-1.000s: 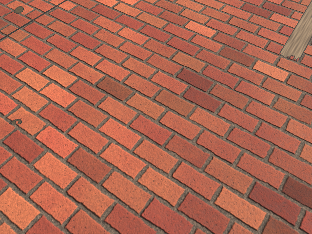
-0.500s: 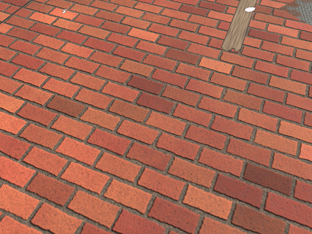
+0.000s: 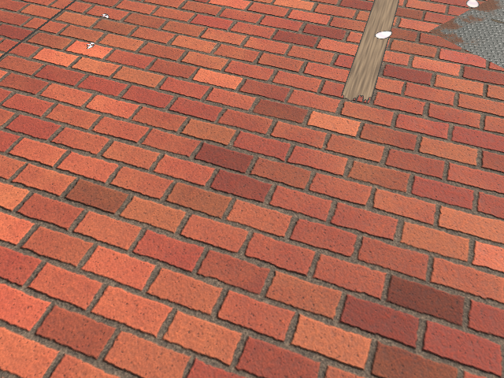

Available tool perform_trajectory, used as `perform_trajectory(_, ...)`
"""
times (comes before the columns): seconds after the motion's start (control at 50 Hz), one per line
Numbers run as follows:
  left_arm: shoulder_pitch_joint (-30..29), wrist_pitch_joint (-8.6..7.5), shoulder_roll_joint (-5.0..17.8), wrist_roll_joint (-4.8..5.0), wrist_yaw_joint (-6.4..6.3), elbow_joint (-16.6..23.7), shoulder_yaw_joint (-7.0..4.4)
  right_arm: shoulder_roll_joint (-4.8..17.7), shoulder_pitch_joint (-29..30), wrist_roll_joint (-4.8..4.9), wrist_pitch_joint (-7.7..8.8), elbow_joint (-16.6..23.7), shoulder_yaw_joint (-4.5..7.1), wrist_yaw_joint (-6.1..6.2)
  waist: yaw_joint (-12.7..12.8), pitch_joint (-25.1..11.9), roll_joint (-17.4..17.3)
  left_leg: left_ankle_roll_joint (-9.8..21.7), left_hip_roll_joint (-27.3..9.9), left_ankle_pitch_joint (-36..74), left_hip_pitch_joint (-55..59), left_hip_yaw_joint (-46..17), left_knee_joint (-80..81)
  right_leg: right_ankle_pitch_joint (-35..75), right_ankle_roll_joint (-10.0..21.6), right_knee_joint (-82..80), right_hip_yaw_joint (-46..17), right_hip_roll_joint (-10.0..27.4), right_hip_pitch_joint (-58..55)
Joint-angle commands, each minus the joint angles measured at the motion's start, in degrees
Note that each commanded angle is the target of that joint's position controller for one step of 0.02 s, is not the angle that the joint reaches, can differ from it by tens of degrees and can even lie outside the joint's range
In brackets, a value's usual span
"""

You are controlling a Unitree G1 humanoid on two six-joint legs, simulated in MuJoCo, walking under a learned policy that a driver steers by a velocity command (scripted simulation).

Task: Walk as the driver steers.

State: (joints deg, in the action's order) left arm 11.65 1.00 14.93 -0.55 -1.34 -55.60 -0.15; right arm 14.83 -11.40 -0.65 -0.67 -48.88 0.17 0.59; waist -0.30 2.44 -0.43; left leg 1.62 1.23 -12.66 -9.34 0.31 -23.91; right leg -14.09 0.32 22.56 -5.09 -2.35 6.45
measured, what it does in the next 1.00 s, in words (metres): shifts its weight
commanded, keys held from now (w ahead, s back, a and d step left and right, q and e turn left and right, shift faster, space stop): no key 0.64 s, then w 0.36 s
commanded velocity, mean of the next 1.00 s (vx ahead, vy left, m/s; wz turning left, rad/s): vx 0.09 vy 0.00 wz -0.01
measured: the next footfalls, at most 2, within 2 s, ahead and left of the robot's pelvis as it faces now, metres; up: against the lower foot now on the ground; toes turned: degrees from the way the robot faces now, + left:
left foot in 1.32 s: +0.40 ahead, +0.06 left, +0.00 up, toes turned +3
right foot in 1.86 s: +0.71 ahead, -0.11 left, +0.00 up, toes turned -3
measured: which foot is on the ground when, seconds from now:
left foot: down 0.00-0.96, up 0.98-1.00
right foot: down 0.00-1.00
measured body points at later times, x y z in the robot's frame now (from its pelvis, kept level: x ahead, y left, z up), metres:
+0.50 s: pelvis +0.00 -0.01 +0.00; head +0.00 -0.01 +0.45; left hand +0.02 +0.24 -0.15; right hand +0.02 -0.26 -0.15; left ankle +0.00 +0.10 -0.74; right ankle -0.02 -0.12 -0.74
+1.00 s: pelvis +0.07 -0.03 -0.01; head +0.07 -0.04 +0.44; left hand +0.07 +0.22 -0.16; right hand +0.03 -0.27 -0.17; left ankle +0.00 +0.09 -0.73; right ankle +0.01 -0.11 -0.74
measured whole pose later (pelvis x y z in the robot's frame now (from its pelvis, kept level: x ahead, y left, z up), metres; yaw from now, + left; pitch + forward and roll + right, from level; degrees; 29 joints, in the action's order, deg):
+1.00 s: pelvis +0.07 -0.03 -0.01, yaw +0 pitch +0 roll +0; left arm 18.7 -4.6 11.1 -1.3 -0.5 -61.9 -0.9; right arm 12.5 -22.5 -1.2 0.7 -62.7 2.3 0.1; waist -0.2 -1.2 -1.8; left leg 3.8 0.6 -24.9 -13.1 -1.5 -40.0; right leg -19.9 3.9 27.6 0.3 -3.5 7.9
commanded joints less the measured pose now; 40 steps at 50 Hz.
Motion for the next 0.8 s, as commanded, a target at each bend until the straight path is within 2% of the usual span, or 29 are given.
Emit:
perform_trajectory(0.02,0.5,-0.57,6.5,0.04,-0.36,-0.1,-1.05,6.4,-0.6,0.0,0.5,0.6,1.44,0.22,-0.2,-1.0,1.1,1.1,-5.9,7.3,1.4,-5.9,4.2,10.0,1.8,-4.0,-4.9,5.6,2.0)
perform_trajectory(0.3,1.5,-0.86,4.9,0.13,-0.72,-7.1,-0.14,5.4,-3.1,0.04,0.5,-7.5,0.5,0.7,-0.2,0.0,0.4,0.7,-6.0,5.7,1.0,-6.0,5.2,8.6,2.3,-5.3,-4.6,5.7,2.4)
perform_trajectory(0.64,4.6,-1.01,2.0,0.15,-1.09,-10.7,0.58,2.5,-5.9,0.05,0.62,-12.8,-0.22,1.27,-0.2,0.8,0.4,0.8,-5.9,5.8,0.4,-6.0,4.6,8.4,2.3,-4.7,-3.8,5.5,3.5)
perform_trajectory(0.66,5.3,-0.98,1.7,0.07,-1.09,-10.9,0.67,2.3,-6.4,-0.04,0.58,-13.1,-0.24,1.24,-0.2,-0.4,0.3,0.9,-5.4,0.8,0.8,-5.8,5.0,3.7,2.5,-5.1,-3.6,5.0,3.2)
perform_trajectory(0.7,6.0,-0.62,2.9,-0.09,-1.06,-10.5,-0.01,3.7,-6.5,-0.22,0.14,-12.9,0.57,1.09,-0.1,0.9,0.1,2.2,-3.4,-15.2,-1.4,-5.5,3.4,-12.3,4.1,-3.1,-2.9,2.9,6.0)
perform_trajectory(0.74,5.9,-0.34,2.8,-0.58,-0.65,-9.4,-0.41,3.7,-6.6,-0.52,-0.25,-12.2,0.99,0.69,-0.2,5.8,-0.3,4.4,-3.7,-28.0,-6.1,-8.0,3.3,-25.2,6.0,-1.7,-4.4,2.5,11.9)
perform_trajectory(0.76,5.7,-0.55,2.0,-0.69,-0.5,-8.7,-0.35,3.1,-7.3,-0.53,-0.15,-12.1,1.0,0.57,-0.5,7.3,-0.5,5.3,-4.5,-29.7,-6.5,-9.8,3.3,-26.4,6.5,-0.5,-5.1,2.7,14.1)
perform_trajectory(0.8,4.7,-1.52,0.5,-0.83,-0.2,-7.2,-0.26,3.1,-10.2,-0.61,0.49,-12.4,1.37,0.53,-1.6,6.8,-1.6,7.4,-7.3,-29.1,-3.1,-15.1,4.8,-21.9,6.4,2.8,-4.4,2.3,17.2)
